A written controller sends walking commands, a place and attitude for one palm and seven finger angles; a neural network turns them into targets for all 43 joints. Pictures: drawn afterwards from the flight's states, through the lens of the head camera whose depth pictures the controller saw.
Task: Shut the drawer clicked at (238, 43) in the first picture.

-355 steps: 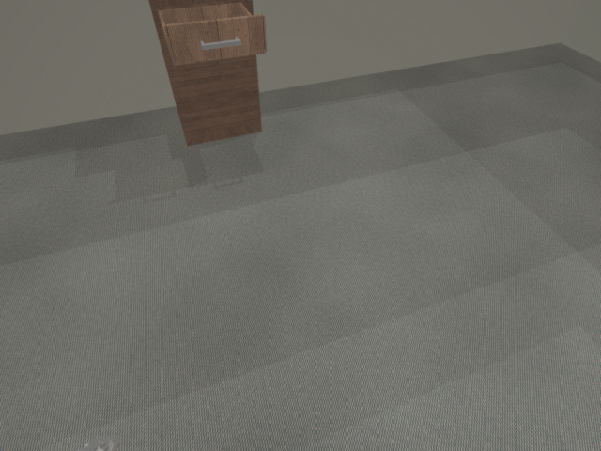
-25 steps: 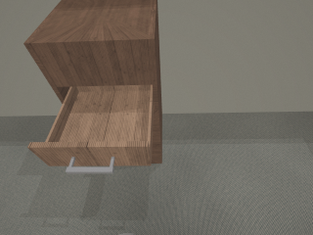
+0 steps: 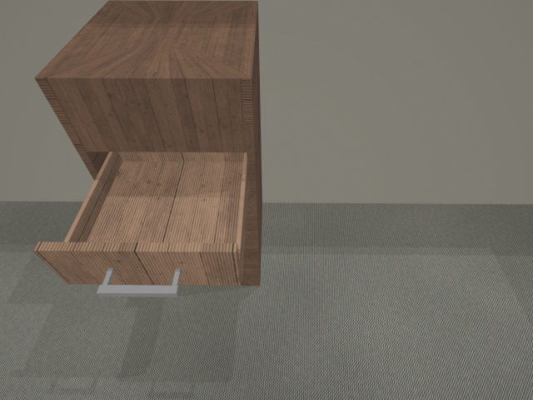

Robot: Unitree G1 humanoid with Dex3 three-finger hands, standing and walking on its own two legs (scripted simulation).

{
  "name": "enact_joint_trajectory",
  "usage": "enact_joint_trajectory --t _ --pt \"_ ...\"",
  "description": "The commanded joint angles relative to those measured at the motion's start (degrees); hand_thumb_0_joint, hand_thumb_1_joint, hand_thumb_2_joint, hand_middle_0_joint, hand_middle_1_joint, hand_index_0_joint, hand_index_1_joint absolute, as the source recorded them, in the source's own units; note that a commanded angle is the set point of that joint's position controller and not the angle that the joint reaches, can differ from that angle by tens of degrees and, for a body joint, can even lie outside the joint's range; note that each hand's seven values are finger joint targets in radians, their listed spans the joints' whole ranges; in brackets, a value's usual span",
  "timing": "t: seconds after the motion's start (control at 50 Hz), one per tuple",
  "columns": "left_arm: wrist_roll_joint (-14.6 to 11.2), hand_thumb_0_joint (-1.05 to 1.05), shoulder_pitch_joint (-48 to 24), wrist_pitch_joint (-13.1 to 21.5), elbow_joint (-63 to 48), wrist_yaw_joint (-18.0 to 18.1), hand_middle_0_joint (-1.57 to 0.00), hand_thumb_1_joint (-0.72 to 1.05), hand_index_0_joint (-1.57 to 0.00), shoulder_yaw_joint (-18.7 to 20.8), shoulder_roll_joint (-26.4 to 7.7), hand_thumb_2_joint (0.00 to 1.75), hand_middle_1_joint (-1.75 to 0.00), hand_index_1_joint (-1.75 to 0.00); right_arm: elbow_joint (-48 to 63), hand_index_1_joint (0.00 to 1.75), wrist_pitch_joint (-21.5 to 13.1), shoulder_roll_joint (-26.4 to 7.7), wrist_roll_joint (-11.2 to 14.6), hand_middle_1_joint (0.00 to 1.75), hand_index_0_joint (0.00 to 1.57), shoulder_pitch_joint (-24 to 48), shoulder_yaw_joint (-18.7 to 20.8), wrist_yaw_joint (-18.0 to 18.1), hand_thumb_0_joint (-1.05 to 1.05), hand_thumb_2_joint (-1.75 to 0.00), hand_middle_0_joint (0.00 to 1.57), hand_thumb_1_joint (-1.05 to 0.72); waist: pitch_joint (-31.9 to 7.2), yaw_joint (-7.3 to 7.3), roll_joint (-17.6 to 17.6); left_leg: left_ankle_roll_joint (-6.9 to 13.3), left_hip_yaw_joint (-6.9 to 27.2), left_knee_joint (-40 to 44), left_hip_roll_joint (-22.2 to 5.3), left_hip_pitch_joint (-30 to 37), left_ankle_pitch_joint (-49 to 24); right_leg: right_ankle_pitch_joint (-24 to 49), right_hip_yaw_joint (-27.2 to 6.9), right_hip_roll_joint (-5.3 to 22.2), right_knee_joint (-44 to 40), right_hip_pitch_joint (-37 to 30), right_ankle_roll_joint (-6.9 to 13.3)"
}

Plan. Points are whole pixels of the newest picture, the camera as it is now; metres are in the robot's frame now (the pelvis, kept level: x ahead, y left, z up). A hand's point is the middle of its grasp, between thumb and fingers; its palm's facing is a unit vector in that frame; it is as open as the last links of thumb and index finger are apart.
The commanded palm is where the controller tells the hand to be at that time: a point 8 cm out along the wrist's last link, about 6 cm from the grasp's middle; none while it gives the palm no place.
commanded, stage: look again from close up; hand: left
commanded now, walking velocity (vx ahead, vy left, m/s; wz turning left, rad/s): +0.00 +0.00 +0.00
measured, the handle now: (141, 282) +0.35 +0.28 -0.12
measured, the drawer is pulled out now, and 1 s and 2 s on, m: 0.28 0.28 0.28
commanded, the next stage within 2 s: shuffle to correct the standing spot in 0.54 s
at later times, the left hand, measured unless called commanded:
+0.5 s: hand out of the picture +0.00 +0.23 -0.18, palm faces +0.02 -0.98 -0.19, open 7.3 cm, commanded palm none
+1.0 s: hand out of the picture +0.00 +0.20 -0.18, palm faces +0.03 -0.98 -0.18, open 7.3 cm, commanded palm none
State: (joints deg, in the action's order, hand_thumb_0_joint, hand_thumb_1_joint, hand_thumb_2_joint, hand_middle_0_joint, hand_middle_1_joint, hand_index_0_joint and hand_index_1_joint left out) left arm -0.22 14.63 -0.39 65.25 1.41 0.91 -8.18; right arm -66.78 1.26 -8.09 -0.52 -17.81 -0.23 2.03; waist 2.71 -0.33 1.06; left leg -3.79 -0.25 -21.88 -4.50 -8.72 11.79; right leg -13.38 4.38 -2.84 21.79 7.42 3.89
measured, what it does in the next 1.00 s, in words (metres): shifts its weight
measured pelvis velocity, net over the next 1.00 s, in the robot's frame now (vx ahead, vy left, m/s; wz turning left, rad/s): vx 0.04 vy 0.04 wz -0.02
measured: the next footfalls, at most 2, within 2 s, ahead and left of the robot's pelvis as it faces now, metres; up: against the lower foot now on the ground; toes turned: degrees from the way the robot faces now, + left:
none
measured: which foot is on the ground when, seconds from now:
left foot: down 0.00-1.00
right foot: down 0.00-1.00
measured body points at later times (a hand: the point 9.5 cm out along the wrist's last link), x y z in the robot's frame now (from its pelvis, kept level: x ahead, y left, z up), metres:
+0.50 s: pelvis +0.00 +0.06 +0.00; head +0.00 +0.06 +0.45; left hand +0.00 +0.28 -0.16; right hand +0.00 -0.16 -0.16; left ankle -0.01 +0.15 -0.74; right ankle -0.01 -0.07 -0.74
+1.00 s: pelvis +0.04 +0.04 -0.01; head +0.05 +0.03 +0.44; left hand +0.00 +0.25 -0.16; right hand +0.01 -0.17 -0.18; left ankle -0.01 +0.15 -0.74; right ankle -0.01 -0.07 -0.74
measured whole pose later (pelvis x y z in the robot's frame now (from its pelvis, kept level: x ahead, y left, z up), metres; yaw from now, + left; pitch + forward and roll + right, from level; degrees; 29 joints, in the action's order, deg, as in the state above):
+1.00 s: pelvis +0.04 +0.04 -0.01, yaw -1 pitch +0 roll +1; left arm 0.6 20.8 1.8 64.7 2.1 -0.6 -6.4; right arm -65.0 -1.2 -8.1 -0.3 -19.5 -1.4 1.9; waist 0.4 0.3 0.9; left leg 0.6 -3.2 -28.4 0.3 -8.6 19.8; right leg -20.7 1.9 1.1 30.6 9.8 0.5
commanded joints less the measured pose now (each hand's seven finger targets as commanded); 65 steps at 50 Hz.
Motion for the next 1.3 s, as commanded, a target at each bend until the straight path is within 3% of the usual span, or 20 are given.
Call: enact_joint_trajectory --t 0.0,0.02,0.04,0.06,0.08,0.12,0.16,0.2,0.22,0.3,0.38,0.62,0.66,0.72,0.8,0.88,0.94,0.98,1.16,1.28 --pt "0.16 0.00 3.28 1.09 -1.59 0.58 -0.20 0.90 -0.20 0.90 -6.16 0.90 -0.30 -0.30 1.51 0.30 -1.26 -4.42 -0.20 0.30 0.20 -3.12 0.78 0.47 0.00 -0.90 0.20 -0.90 1.88 0.28 -1.78 3.17 1.32 2.15 -1.03 -1.23 -4.00 0.26 -8.71 8.65 -7.61 2.82 -1.95" --pt "1.40 0.00 9.83 3.58 -0.54 3.21 -0.20 0.90 -0.20 0.86 -7.43 0.90 -0.30 -0.30 5.31 0.30 -2.87 -5.42 0.03 0.30 0.20 4.14 1.14 -0.16 0.00 -0.90 0.20 -0.90 2.08 3.69 -5.56 1.60 -3.71 -14.63 0.55 -10.13 3.61 45.89 -14.37 14.49 -3.47 -1.15 -8.34" --pt "1.44 0.00 9.85 4.32 -2.64 2.94 -0.20 0.90 -0.20 1.33 -10.03 0.90 -0.30 -0.30 7.85 0.30 -2.03 -2.89 0.15 0.30 0.20 -0.97 1.08 -0.25 0.00 -0.90 0.20 -0.90 -4.57 -0.15 -4.45 3.53 1.84 -18.75 1.35 -10.70 9.47 51.70 -15.54 18.55 -0.49 -5.38 -6.35" --pt "1.47 0.00 7.33 4.02 -3.59 2.57 -0.20 0.90 -0.20 0.85 -8.91 0.90 -0.30 -0.30 8.02 0.30 -2.05 -2.67 0.55 0.30 0.20 -1.37 1.40 -0.50 0.00 -0.90 0.20 -0.90 -5.82 -0.93 -1.16 3.82 0.79 -19.25 0.32 -9.28 10.03 40.38 -11.03 17.03 -0.10 -2.72 0.11" --pt "1.45 0.00 4.41 3.69 -5.20 2.19 -0.20 0.90 -0.20 0.88 -8.80 0.90 -0.30 -0.30 8.57 0.30 -1.94 -1.76 0.46 0.30 0.20 -2.82 1.03 -0.76 0.00 -0.90 0.20 -0.90 -7.60 -1.77 -1.68 3.78 -1.00 -14.75 1.49 -7.07 8.68 34.57 -9.45 15.24 0.65 -3.12 2.61" --pt "1.19 0.00 3.95 3.25 -5.71 1.87 -0.20 0.90 -0.20 0.49 -6.99 0.90 -0.30 -0.30 7.88 0.30 -2.27 -2.34 0.11 0.30 0.20 -5.02 0.96 -0.65 0.00 -0.90 0.20 -0.90 -4.27 -2.15 -5.44 3.85 -0.91 -6.70 1.80 -2.30 2.82 17.39 -8.42 12.65 0.91 3.20 1.89" --pt "0.84 0.00 4.80 2.43 -5.58 1.57 -0.20 0.90 -0.20 -0.05 -4.55 0.90 -0.30 -0.30 7.78 0.30 -2.83 -4.38 -0.29 0.30 0.20 -5.37 0.91 -0.45 0.00 -0.90 0.20 -0.90 0.82 -1.10 -0.90 5.46 2.77 -3.08 -1.87 -4.20 -3.35 3.59 -7.24 8.30 1.30 7.38 -0.49" --pt "0.97 0.00 5.63 1.82 -5.14 1.30 -0.20 0.90 -0.20 -0.22 -4.35 0.90 -0.30 -0.30 7.53 0.30 -3.22 -5.25 -0.52 0.30 0.20 -4.55 0.49 -0.33 0.00 -0.90 0.20 -0.90 2.94 0.05 4.95 6.36 5.16 -0.84 -2.74 -8.21 -4.74 -0.10 -5.83 6.79 2.76 5.39 -1.02" --pt "1.03 0.00 6.08 1.60 -5.10 1.16 -0.20 0.90 -0.20 -0.25 -4.61 0.90 -0.30 -0.30 7.88 0.30 -3.14 -5.32 -0.42 0.30 0.20 -3.37 0.43 -0.29 0.00 -0.90 0.20 -0.90 4.00 0.55 5.04 6.52 5.47 0.31 -2.60 -9.28 -2.45 -1.25 -5.65 6.47 2.65 5.16 -1.28" --pt "1.06 0.00 6.34 1.46 -4.97 0.74 -0.20 0.90 -0.20 -0.69 -4.63 0.90 -0.30 -0.30 7.97 0.30 -3.17 -6.45 -0.35 0.30 0.20 -3.08 0.26 -0.38 0.00 -0.90 0.20 -0.90 4.36 0.53 -0.36 6.79 5.87 2.72 -1.89 -9.04 2.20 -1.31 -5.95 6.88 1.98 5.21 -1.67" --pt "1.09 0.00 6.59 1.24 -4.82 0.59 -0.20 0.90 -0.20 -0.74 -4.90 0.90 -0.30 -0.30 7.27 0.30 -3.40 -6.93 -0.32 0.30 0.20 -2.90 0.19 -0.34 0.00 -0.90 0.20 -0.90 3.10 0.76 1.73 7.13 6.38 4.58 -2.08 -7.87 2.66 -0.47 -5.29 6.97 2.47 4.28 -2.08" --pt "0.92 0.00 7.35 1.28 -3.08 0.83 -0.20 0.90 -0.20 -0.88 -4.94 0.90 -0.30 -0.30 4.71 0.30 -3.63 -6.59 -0.03 0.30 0.20 -3.32 -0.11 -0.14 0.00 -0.90 0.20 -0.90 1.23 0.72 -0.20 6.95 4.15 2.47 -1.47 -3.17 -7.77 4.57 -5.53 8.13 2.15 3.50 -2.57" --pt "1.16 0.00 7.66 1.21 -2.75 0.67 -0.20 0.90 -0.20 -0.79 -4.74 0.90 -0.30 -0.30 3.96 0.30 -3.38 -6.93 -0.15 0.30 0.20 -4.44 -0.07 -0.22 0.00 -0.90 0.20 -0.90 0.45 0.40 -0.03 7.48 4.81 3.45 -1.76 -2.71 0.49 -1.59 -4.53 7.44 3.31 3.65 -2.27" --pt "1.84 0.00 7.45 0.93 -3.00 0.25 -0.20 0.90 -0.20 -0.87 -3.76 0.90 -0.30 -0.30 3.54 0.30 -2.87 -7.90 -0.37 0.30 0.20 -4.76 0.52 -0.41 0.00 -0.90 0.20 -0.90 5.01 0.34 3.62 9.04 8.23 8.47 -3.74 -5.36 15.63 -8.17 -1.85 5.36 6.83 7.83 -2.01" --pt "1.98 0.00 9.38 1.67 -2.83 -0.05 -0.20 0.90 -0.20 -0.71 -3.34 0.90 -0.30 -0.30 3.88 0.30 -3.03 -7.40 -0.43 0.30 0.20 -4.34 0.86 -0.67 0.00 -0.90 0.20 -0.90 6.47 1.12 1.38 10.02 7.81 6.55 -3.44 -7.31 16.01 -7.79 -2.88 5.28 6.87 8.01 -0.97" --pt "1.33 0.00 11.58 2.58 -1.57 0.82 -0.20 0.90 -0.20 -0.47 -4.46 0.90 -0.30 -0.30 3.80 0.30 -3.80 -4.41 -0.15 0.30 0.20 -5.01 -0.13 -0.10 0.00 -0.90 0.20 -0.90 2.46 0.84 -5.37 7.39 1.06 -3.75 0.57 -5.12 -8.65 15.86 -7.81 9.21 5.13 2.38 -0.25" --pt "0.71 0.00 11.85 3.25 -1.61 1.56 -0.20 0.90 -0.20 -0.49 -5.62 0.90 -0.30 -0.30 3.40 0.30 -3.73 -4.23 0.12 0.30 0.20 -5.27 -0.33 0.43 0.00 -0.90 0.20 -0.90 -1.91 0.50 -4.55 5.53 0.25 -4.82 0.36 -2.40 -18.23 41.94 -7.99 11.88 6.93 -1.93 -0.66" --pt "0.56 0.00 10.86 2.91 -2.48 2.00 -0.20 0.90 -0.20 -0.03 -6.96 0.90 -0.30 -0.30 4.03 0.30 -3.12 -4.79 0.45 0.30 0.20 -4.94 0.17 0.69 0.00 -0.90 0.20 -0.90 -2.93 0.38 -3.82 5.06 -0.08 -4.87 0.19 -1.94 -21.67 47.65 -7.65 12.52 9.17 -3.18 -0.82" --pt "1.20 0.00 7.82 1.08 -6.93 2.39 -0.20 0.90 -0.20 1.30 -8.58 0.90 -0.30 -0.30 8.25 0.30 -1.20 -5.80 0.06 0.30 0.20 -1.19 1.79 0.10 0.00 -0.90 0.20 -0.90 -4.41 0.85 -3.84 4.75 -0.54 -7.94 0.07 -2.10 -17.59 34.21 -10.05 13.93 8.61 0.41 0.97" --pt "1.40 0.00 3.79 0.64 -7.73 1.36 -0.20 0.90 -0.20 0.41 -8.13 0.90 -0.30 -0.30 7.91 0.30 -1.08 -6.85 -0.31 0.30 0.20 0.77 1.04 -0.77 0.00 -0.90 0.20 -0.90 0.56 0.43 -3.20 5.49 1.14 -2.41 0.05 -1.09 -2.91 1.56 -9.41 10.55 1.03 7.14 -0.63"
